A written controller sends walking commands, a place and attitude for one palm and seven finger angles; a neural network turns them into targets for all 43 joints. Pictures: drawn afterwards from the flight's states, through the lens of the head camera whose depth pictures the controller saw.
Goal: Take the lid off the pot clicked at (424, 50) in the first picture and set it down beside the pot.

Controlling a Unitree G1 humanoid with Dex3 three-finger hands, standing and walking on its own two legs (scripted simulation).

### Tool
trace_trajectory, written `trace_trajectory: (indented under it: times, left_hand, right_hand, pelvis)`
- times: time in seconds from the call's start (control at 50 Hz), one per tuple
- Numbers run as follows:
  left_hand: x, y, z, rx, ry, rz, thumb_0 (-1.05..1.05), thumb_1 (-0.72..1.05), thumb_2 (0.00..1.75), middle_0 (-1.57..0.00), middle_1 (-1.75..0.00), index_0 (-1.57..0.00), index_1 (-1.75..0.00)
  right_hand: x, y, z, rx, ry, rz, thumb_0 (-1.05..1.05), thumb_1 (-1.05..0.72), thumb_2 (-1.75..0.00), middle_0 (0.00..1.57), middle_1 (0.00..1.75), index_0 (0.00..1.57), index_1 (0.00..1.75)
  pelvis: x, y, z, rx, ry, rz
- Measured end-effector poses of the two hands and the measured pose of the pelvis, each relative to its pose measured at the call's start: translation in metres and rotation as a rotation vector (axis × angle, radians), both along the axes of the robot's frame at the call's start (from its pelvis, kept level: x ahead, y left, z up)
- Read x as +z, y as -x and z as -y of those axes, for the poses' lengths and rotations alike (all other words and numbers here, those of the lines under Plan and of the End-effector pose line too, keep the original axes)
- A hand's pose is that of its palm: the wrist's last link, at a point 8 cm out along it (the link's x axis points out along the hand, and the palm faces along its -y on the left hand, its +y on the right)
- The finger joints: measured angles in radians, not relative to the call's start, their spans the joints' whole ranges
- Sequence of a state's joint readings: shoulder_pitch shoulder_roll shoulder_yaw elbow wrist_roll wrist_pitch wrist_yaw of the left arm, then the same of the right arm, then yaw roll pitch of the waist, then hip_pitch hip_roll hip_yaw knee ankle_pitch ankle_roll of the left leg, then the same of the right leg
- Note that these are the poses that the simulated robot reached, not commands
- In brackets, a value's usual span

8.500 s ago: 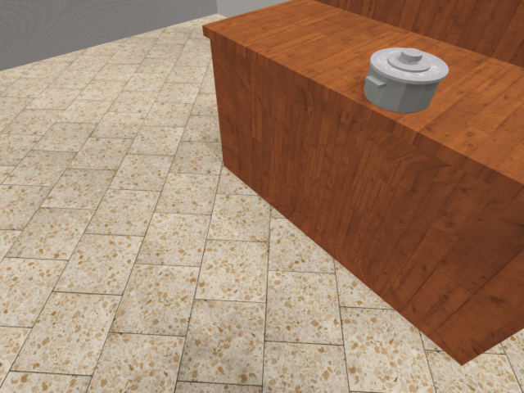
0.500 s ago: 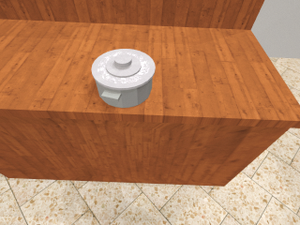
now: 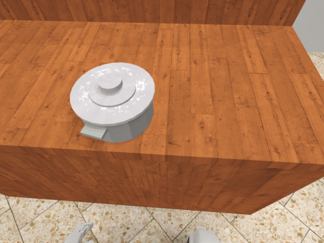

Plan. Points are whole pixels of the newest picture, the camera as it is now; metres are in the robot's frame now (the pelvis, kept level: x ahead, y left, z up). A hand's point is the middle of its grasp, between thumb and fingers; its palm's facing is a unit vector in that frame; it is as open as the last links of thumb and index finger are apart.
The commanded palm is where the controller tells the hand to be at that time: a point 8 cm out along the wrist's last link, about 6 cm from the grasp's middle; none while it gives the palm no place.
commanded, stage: come to a stop and stand still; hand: left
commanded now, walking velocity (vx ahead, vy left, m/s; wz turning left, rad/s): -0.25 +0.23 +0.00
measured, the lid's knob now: (110, 82) +0.43 +0.14 +0.15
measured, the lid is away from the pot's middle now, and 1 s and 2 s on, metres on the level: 0.00 0.00 0.00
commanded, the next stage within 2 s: look again from close up in 1.26 s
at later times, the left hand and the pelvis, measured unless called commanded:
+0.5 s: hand out of the picture +0.00 +0.27 -0.17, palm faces +0.00 -0.96 -0.29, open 7.4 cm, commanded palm none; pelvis -0.05 +0.06 -0.01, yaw -7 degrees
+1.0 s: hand out of the picture -0.01 +0.27 -0.14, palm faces -0.18 -0.96 -0.22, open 7.4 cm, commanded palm none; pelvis -0.12 +0.10 +0.02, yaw -9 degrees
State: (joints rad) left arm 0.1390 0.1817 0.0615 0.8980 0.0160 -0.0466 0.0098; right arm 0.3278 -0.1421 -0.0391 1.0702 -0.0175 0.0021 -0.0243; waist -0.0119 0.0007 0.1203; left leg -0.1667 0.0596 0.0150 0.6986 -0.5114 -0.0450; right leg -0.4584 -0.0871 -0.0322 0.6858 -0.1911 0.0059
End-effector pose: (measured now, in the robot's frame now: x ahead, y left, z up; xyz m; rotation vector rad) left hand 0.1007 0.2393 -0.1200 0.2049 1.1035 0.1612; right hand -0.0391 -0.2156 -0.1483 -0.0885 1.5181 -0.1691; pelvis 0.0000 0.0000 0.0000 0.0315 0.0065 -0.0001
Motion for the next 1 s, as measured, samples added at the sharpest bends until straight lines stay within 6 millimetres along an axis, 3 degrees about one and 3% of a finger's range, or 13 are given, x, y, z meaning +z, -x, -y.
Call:
trace_trajectory:
  times: [0.06, 0.14, 0.26, 0.38, 0.54, 0.6, 0.68, 0.8, 0.86, 0.92, 1.0]
  left_hand:
    - [0.001, -0.004, 0.011, -0.022, -0.011, -0.026, 0.00, 0.91, 0.90, -0.20, -0.29, -0.20, -0.30]
    - [0.001, 0.007, 0.015, -0.017, -0.003, -0.063, 0.00, 0.91, 0.90, -0.20, -0.30, -0.20, -0.30]
    - [-0.006, 0.040, -0.004, 0.005, 0.008, -0.083, 0.00, 0.91, 0.90, -0.20, -0.30, -0.20, -0.30]
    - [-0.025, 0.073, -0.049, 0.015, -0.005, -0.074, 0.01, 0.90, 0.90, -0.20, -0.30, -0.20, -0.30]
    - [-0.011, 0.128, -0.084, -0.008, -0.059, -0.093, 0.01, 0.91, 0.90, -0.20, -0.29, -0.20, -0.30]
    - [-0.011, 0.157, -0.090, 0.014, -0.054, -0.154, 0.01, 0.91, 0.90, -0.20, -0.29, -0.20, -0.30]
    - [-0.020, 0.171, -0.098, -0.015, -0.036, -0.224, 0.01, 0.91, 0.90, -0.20, -0.30, -0.20, -0.30]
    - [-0.007, 0.148, -0.094, -0.109, 0.013, -0.166, 0.01, 0.91, 0.90, -0.20, -0.29, -0.20, -0.30]
    - [0.003, 0.131, -0.089, -0.134, 0.034, -0.104, 0.01, 0.91, 0.90, -0.20, -0.29, -0.20, -0.30]
    - [0.011, 0.119, -0.084, -0.167, 0.040, -0.067, 0.01, 0.91, 0.90, -0.20, -0.29, -0.20, -0.30]
    - [0.015, 0.110, -0.076, -0.204, 0.022, -0.055, 0.01, 0.91, 0.90, -0.20, -0.30, -0.20, -0.30]
  right_hand:
    - [-0.003, -0.027, 0.020, -0.016, 0.038, 0.048, 0.00, -0.90, -0.90, 0.20, 0.30, 0.21, 0.30]
    - [0.008, -0.067, 0.037, 0.010, 0.083, 0.149, 0.00, -0.91, -0.90, 0.20, 0.30, 0.20, 0.30]
    - [0.030, -0.106, 0.034, 0.073, 0.130, 0.296, 0.00, -0.91, -0.90, 0.20, 0.30, 0.20, 0.30]
    - [0.037, -0.105, 0.001, 0.114, 0.154, 0.460, 0.00, -0.91, -0.90, 0.20, 0.30, 0.20, 0.30]
    - [0.023, -0.083, -0.045, 0.055, 0.052, 0.540, 0.00, -0.90, -0.90, 0.20, 0.30, 0.20, 0.30]
    - [0.021, -0.062, -0.060, 0.053, 0.030, 0.493, 0.00, -0.91, -0.90, 0.20, 0.30, 0.20, 0.30]
    - [0.019, -0.006, -0.072, -0.002, 0.062, 0.427, 0.00, -0.91, -0.90, 0.20, 0.30, 0.21, 0.30]
    - [0.019, 0.114, -0.085, -0.107, 0.100, 0.186, 0.00, -0.92, -0.90, 0.20, 0.30, 0.20, 0.30]
    - [0.026, 0.159, -0.094, -0.134, 0.090, 0.083, 0.00, -0.91, -0.90, 0.20, 0.30, 0.20, 0.30]
    - [0.029, 0.188, -0.101, -0.160, 0.071, 0.023, 0.00, -0.91, -0.90, 0.20, 0.30, 0.20, 0.30]
    - [0.026, 0.204, -0.105, -0.197, 0.045, 0.004, 0.00, -0.91, -0.90, 0.20, 0.30, 0.20, 0.30]
  pelvis:
    - [0.001, -0.001, 0.003, 0.003, 0.006, 0.014]
    - [0.008, 0.007, 0.001, -0.007, 0.001, 0.019]
    - [0.008, 0.027, -0.014, -0.014, 0.009, 0.021]
    - [-0.009, 0.043, -0.043, -0.009, 0.035, 0.056]
    - [-0.010, 0.055, -0.069, -0.110, 0.013, 0.119]
    - [-0.006, 0.069, -0.077, -0.089, 0.028, 0.088]
    - [-0.006, 0.085, -0.092, -0.090, 0.042, 0.046]
    - [0.008, 0.103, -0.105, -0.145, 0.007, 0.051]
    - [0.015, 0.108, -0.106, -0.138, 0.017, 0.039]
    - [0.019, 0.113, -0.106, -0.141, 0.025, 0.021]
    - [0.019, 0.118, -0.099, -0.154, 0.022, 0.000]
